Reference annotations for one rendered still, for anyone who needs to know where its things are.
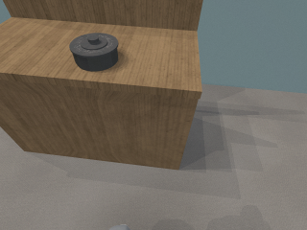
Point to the table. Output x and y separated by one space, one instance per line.
137 112

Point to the pot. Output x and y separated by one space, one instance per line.
95 64

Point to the knob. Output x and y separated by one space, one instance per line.
93 39

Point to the lid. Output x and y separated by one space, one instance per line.
82 48

